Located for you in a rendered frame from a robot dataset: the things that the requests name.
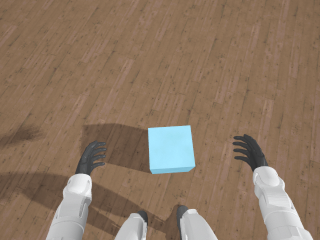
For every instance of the robot left hand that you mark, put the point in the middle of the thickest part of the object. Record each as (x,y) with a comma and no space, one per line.
(85,164)

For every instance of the right robot forearm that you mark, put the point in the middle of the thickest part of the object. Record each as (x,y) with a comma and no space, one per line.
(279,214)

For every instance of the carton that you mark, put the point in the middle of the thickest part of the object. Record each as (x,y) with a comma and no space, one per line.
(170,149)

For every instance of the left robot shin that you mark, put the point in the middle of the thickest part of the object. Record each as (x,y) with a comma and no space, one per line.
(135,215)

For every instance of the right robot shin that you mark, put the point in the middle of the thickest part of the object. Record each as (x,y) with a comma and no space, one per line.
(190,211)

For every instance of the left robot forearm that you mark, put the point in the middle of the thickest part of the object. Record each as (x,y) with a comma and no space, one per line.
(70,219)

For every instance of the robot right hand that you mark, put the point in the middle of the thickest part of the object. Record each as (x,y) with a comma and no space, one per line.
(255,157)

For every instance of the robot shin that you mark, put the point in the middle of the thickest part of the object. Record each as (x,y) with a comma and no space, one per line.
(190,211)
(135,215)

